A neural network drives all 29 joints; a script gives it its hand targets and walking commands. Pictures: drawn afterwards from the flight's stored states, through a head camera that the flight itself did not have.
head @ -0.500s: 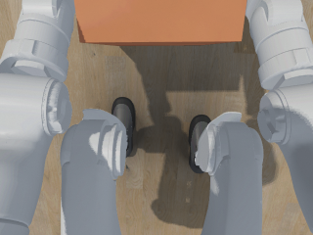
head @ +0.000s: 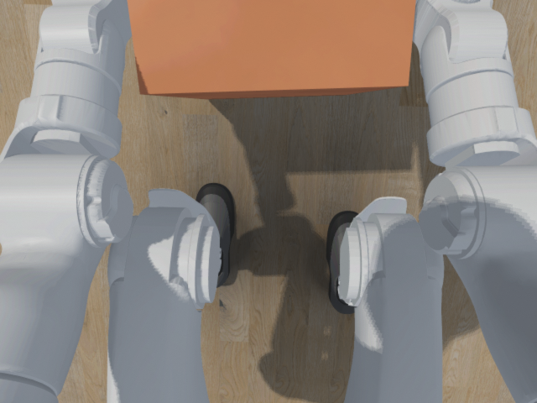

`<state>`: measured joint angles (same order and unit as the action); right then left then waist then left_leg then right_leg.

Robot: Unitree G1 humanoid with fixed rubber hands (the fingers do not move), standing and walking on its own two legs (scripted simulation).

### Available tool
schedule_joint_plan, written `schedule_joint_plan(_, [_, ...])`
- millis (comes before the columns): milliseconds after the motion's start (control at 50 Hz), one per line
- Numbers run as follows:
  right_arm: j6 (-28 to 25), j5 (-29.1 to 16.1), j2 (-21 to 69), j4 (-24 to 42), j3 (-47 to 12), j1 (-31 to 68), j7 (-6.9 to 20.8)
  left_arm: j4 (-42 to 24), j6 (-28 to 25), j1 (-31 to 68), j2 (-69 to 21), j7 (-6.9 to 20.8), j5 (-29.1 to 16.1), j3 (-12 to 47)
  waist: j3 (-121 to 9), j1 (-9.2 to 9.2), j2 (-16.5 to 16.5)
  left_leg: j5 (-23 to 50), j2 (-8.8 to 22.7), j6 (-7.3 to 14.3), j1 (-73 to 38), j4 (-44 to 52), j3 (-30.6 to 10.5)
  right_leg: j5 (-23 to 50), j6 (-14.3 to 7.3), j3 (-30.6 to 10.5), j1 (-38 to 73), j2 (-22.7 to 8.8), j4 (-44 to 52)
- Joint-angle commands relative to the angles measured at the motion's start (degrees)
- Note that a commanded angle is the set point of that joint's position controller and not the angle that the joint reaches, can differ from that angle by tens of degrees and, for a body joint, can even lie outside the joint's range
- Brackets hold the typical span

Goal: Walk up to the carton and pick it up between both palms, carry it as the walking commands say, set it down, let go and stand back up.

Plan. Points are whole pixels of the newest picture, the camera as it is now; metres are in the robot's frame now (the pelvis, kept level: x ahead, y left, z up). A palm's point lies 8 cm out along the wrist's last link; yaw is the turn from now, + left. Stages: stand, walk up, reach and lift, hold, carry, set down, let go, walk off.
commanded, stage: reach and lift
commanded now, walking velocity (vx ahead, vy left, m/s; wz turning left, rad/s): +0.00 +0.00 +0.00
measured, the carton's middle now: (272, 2) +0.53 +0.04 -0.22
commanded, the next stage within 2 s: none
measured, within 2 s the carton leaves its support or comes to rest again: leaves its support in 0.16 s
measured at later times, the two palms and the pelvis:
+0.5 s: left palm out of the picture +0.54 +0.21 -0.09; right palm out of the picture +0.57 -0.12 -0.09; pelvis +0.00 +0.00 +0.03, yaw -1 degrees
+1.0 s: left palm out of the picture +0.54 +0.20 -0.04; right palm out of the picture +0.56 -0.12 -0.03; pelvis +0.01 +0.00 +0.07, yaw -1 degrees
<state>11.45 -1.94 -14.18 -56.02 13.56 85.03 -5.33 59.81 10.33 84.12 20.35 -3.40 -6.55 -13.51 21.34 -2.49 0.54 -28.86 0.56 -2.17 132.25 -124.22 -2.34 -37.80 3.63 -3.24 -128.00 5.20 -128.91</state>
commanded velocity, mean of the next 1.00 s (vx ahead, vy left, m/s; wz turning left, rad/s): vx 0.00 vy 0.00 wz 0.00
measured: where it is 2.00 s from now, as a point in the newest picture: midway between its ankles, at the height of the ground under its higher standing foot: (279, 264)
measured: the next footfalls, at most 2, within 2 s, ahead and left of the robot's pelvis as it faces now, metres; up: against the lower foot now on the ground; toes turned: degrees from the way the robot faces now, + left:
none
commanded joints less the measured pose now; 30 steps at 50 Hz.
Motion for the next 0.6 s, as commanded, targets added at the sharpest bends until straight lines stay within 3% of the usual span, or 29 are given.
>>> schedule_joint_plan(0, [-0.24,-5.24,51.36,9.62,-19.10,31.46,14.73,-12.65,0.21,34.78,-52.11,16.17,-4.96,18.35,-73.60,-0.66,3.41,21.59,-4.95,1.96,-41.11,4.90,7.28,20.95,-2.06,8.19,26.07,1.74,12.39])
schedule_joint_plan(140, [-0.03,-9.18,54.86,18.66,-24.27,37.05,13.53,-21.04,0.61,37.83,-54.10,14.71,-6.36,21.24,-92.48,-3.06,3.75,29.28,-5.21,2.17,-49.76,5.36,8.16,27.51,-1.30,8.56,32.62,2.36,12.79])
schedule_joint_plan(240, [1.55,-7.83,56.72,15.38,-22.29,34.03,13.61,-20.15,1.97,36.05,-55.15,14.42,-2.93,19.10,-89.08,-4.37,2.49,25.28,-5.31,2.04,-47.18,8.05,9.11,23.28,-1.30,8.73,29.47,2.92,15.27])
schedule_joint_plan(360, [3.49,-2.93,57.87,11.36,-16.73,30.28,14.87,-17.91,4.34,33.41,-58.59,15.83,0.85,15.89,-82.95,-2.83,0.58,20.15,-5.52,1.63,-44.30,11.28,9.21,17.98,-2.07,9.32,24.91,3.33,18.28])
schedule_joint_plan(480, [4.61,-1.33,57.50,13.94,-15.49,31.39,15.50,-20.05,6.24,33.83,-61.13,16.27,1.19,16.61,-86.82,-0.89,-1.14,20.28,-5.93,1.05,-47.73,13.64,8.80,17.54,-2.40,9.94,24.84,3.28,20.47])
schedule_joint_plan(580, [5.58,-1.16,58.11,15.56,-15.82,31.16,16.13,-21.29,7.45,32.90,-62.43,16.13,1.82,17.06,-89.60,-0.69,-1.75,21.71,-6.26,0.79,-50.34,15.36,8.58,18.35,-2.41,10.21,25.14,3.33,21.99])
